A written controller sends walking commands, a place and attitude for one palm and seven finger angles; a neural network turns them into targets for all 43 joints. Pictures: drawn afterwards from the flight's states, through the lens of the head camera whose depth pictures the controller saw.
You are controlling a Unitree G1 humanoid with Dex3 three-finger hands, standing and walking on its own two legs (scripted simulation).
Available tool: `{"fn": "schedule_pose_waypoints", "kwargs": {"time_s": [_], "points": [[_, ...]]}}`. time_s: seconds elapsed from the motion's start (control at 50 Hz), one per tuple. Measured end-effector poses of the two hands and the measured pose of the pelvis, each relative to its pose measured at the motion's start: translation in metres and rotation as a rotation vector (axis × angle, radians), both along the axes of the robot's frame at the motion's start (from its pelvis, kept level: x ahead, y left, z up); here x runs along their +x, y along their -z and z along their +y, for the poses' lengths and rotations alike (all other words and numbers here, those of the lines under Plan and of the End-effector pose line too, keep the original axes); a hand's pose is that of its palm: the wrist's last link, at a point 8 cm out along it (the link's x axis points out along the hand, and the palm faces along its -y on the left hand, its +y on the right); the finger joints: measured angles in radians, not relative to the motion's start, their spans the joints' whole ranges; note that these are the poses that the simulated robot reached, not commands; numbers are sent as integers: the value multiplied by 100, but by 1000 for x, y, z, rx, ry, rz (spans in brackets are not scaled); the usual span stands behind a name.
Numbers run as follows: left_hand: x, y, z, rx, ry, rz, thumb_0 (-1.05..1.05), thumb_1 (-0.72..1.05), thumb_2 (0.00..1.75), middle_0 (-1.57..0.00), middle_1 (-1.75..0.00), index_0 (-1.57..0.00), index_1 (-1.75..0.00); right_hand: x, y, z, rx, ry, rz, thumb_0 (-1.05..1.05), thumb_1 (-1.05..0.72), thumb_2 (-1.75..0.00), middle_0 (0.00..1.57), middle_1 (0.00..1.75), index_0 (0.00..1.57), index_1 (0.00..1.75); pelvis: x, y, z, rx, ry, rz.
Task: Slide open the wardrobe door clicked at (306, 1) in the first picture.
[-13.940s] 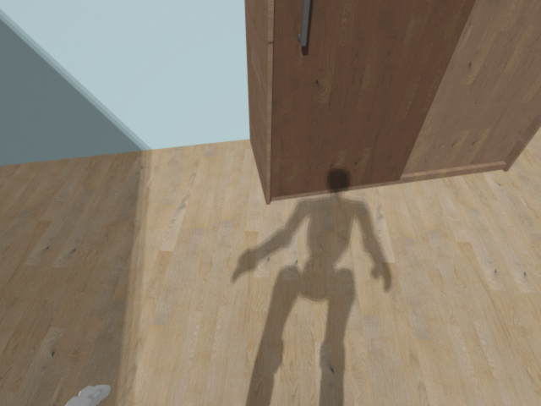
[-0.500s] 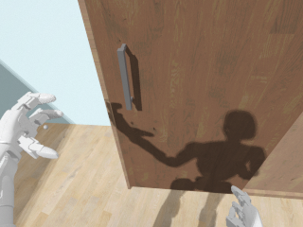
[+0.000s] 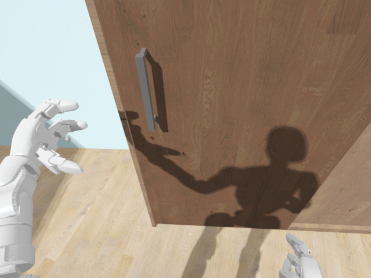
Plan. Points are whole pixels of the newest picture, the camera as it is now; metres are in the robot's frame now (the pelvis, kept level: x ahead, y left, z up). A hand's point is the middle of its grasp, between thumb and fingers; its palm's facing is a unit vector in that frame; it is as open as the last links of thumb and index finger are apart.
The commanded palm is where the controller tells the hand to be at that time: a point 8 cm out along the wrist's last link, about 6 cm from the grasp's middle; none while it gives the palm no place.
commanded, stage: move the hooked fingers beside the handle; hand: left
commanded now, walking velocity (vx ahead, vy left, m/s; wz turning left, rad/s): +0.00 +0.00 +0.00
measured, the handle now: (148, 93) +0.51 +0.14 +0.15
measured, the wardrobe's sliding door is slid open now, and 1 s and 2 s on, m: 0.00 0.00 0.00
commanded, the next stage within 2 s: none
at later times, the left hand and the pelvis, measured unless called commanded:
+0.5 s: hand (91, 125) +0.37 +0.24 +0.16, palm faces +0.04 -1.00 +0.00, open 14.0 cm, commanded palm +0.35 +0.28 +0.16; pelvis +0.01 +0.01 +0.00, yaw +0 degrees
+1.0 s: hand (107, 109) +0.43 +0.22 +0.16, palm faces +0.05 -1.00 +0.01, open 14.0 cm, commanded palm +0.41 +0.26 +0.16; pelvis +0.01 +0.00 +0.00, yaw -1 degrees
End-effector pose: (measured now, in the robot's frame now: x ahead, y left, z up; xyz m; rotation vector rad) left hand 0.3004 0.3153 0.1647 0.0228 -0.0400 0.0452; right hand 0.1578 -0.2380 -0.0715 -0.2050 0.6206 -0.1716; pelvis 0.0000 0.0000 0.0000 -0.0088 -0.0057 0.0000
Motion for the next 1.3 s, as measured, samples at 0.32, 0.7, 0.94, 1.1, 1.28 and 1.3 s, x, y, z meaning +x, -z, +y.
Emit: {"fn": "schedule_pose_waypoints", "kwargs": {"time_s": [0.32, 0.7, 0.94, 1.1, 1.28, 1.3], "points": [[25, 4, -10, -18, -5, 2, -1, -50, 30, -30, -120, -30, -120, -13, 8, 1, 4, 28, 74, 1, -90, -90, 20, 30, 21, 30, 7, 0, 7, 2, 10, 17], [77, 4, -38, -32, 1, 46, -1, -50, 30, -30, -120, -30, -120, -25, 17, -4, 9, 58, 152, 1, -90, -90, 20, 30, 21, 30, 9, 1, 4, 4, 14, 43], [98, 8, -42, -34, -5, 41, -1, -50, 30, -30, -120, -30, -120, -56, 27, -23, -12, 119, 261, 1, -90, -90, 20, 30, 21, 30, 12, 2, 0, 4, 21, 63], [118, 7, -54, -20, 19, 56, -1, -50, 30, -30, -120, -30, -120, -69, 33, -27, -16, 137, 311, 1, -90, -90, 20, 30, 21, 30, 12, 4, 1, 2, 18, 84], [133, 8, -70, -43, 16, 50, -1, -50, 30, -30, -120, -30, -120, -78, 36, -24, 8, 154, 332, 1, -90, -90, 20, 30, 21, 30, 14, 5, 1, 6, 31, 96], [133, 10, -69, -42, 9, 56, -1, -50, 30, -30, -120, -30, -120, -79, 36, -23, 11, 157, 334, 1, -90, -90, 20, 30, 21, 30, 14, 5, 1, 7, 33, 98]]}}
